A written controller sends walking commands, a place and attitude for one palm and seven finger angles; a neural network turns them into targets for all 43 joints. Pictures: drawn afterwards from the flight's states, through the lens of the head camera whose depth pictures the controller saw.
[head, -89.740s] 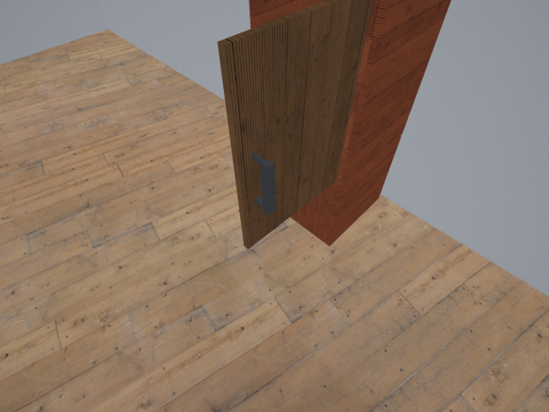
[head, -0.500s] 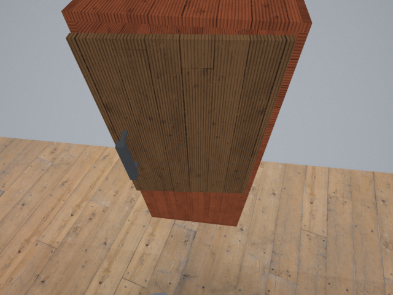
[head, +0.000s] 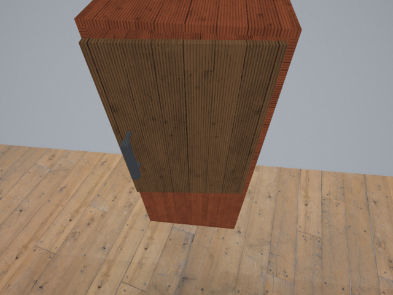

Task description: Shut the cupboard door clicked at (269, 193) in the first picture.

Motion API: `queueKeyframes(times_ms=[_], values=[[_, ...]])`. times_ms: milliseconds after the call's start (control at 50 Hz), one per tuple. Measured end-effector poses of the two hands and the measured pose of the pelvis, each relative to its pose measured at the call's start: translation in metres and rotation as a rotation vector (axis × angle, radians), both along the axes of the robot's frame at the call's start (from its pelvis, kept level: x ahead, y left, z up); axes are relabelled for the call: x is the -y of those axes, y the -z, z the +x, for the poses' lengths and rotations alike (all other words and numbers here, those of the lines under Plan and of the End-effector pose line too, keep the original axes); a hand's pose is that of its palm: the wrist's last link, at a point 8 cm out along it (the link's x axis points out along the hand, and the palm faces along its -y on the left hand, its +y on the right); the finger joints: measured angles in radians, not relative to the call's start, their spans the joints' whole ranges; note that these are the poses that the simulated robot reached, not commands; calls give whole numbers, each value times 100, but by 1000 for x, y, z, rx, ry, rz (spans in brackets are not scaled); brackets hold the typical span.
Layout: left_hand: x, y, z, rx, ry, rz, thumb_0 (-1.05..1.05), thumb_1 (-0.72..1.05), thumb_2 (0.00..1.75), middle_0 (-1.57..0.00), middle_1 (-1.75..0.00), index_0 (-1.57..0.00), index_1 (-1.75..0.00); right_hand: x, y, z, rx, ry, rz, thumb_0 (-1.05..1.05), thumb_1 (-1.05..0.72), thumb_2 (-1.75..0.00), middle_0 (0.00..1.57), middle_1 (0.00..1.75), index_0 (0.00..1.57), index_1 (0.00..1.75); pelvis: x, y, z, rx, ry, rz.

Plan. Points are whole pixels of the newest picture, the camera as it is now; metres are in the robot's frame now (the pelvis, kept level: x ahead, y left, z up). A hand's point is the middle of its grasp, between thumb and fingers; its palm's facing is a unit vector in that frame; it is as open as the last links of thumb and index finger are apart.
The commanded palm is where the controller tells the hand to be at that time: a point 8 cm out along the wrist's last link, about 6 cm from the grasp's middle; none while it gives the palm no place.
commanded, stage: come to a stop and stand still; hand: left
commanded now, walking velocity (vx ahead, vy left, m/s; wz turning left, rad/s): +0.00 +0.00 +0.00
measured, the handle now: (132, 156) +0.48 +0.22 -0.08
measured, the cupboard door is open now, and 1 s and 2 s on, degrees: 5 5 5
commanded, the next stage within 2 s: look again from close up in 0.46 s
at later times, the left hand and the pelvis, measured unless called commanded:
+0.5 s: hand out of the picture -0.03 +0.14 -0.17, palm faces +0.03 -0.99 -0.15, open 7.3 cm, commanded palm none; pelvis -0.01 -0.02 +0.01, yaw +0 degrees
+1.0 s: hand out of the picture +0.02 +0.22 -0.17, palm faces +0.03 -0.96 -0.26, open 7.3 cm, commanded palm none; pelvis -0.03 +0.02 +0.00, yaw +1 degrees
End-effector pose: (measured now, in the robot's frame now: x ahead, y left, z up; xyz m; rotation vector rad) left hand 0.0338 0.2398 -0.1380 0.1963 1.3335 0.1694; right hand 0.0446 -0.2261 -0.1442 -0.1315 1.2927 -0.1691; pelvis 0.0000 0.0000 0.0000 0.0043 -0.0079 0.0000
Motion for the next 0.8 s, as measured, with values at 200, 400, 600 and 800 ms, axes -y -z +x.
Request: queueKeyframes(times_ms=[200, 400, 600, 800], values=[[32, 2, -37, -42, -19, -44, 1, 92, 90, -21, -30, -20, -30, 15, -4, -54, -103, 15, -1, 0, -92, -90, 20, 30, 20, 30, 15, -6, -9, 27, -4, 1], [51, 6, -61, -97, -35, -83, 0, 92, 90, -20, -30, -20, -30, 15, -6, -95, -204, 34, 0, 0, -91, -90, 20, 30, 20, 30, 21, -7, -14, 26, -5, -3], [50, 6, -62, -97, -16, -82, 1, 92, 90, -21, -30, -20, -30, 4, -4, -90, -185, 23, 25, 0, -91, -90, 20, 30, 20, 30, 18, -5, -13, 15, -16, -5], [-4, -3, -32, 76, -20, 36, 1, 91, 90, -21, -30, -20, -30, 6, 3, -22, 56, -14, -11, 0, -91, -90, 20, 30, 20, 30, 0, 4, -13, 32, -22, -7]])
